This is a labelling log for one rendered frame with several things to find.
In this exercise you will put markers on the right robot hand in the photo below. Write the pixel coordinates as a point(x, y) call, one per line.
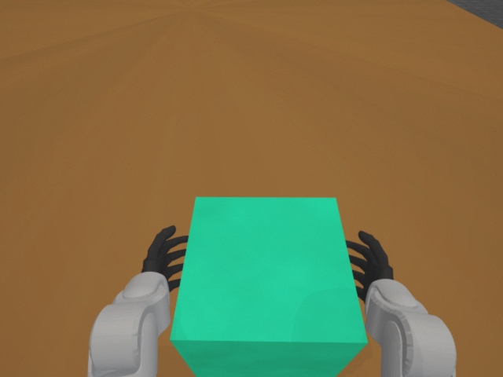
point(376, 267)

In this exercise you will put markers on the left robot forearm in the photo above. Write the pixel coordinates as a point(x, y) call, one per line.
point(124, 336)

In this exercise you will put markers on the carton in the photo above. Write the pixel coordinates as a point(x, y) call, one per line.
point(267, 290)

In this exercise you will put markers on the right robot forearm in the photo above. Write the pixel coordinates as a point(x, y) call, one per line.
point(413, 343)

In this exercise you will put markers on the left robot hand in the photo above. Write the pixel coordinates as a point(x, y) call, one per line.
point(158, 259)

